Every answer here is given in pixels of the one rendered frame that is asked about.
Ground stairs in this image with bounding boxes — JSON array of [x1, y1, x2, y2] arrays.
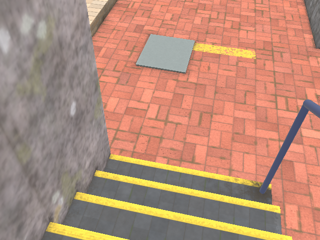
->
[[41, 154, 293, 240]]

